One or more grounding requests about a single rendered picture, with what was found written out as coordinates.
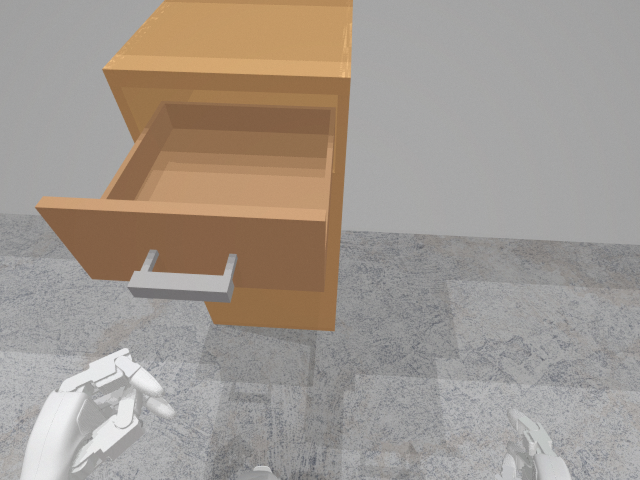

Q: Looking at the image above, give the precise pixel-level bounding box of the handle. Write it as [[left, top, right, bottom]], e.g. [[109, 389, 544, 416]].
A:
[[127, 250, 238, 303]]

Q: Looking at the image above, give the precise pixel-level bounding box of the cabinet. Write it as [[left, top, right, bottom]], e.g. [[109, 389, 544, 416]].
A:
[[102, 0, 353, 331]]

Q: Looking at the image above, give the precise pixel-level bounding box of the left robot shin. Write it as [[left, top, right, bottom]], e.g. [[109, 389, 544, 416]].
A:
[[253, 466, 273, 474]]

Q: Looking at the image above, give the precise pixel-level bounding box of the robot right hand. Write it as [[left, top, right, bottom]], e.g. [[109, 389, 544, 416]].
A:
[[495, 407, 572, 480]]

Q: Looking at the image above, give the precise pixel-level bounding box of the robot left hand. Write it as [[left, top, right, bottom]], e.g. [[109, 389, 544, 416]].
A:
[[20, 348, 177, 480]]

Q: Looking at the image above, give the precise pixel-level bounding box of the drawer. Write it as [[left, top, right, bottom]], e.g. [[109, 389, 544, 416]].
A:
[[35, 101, 336, 292]]

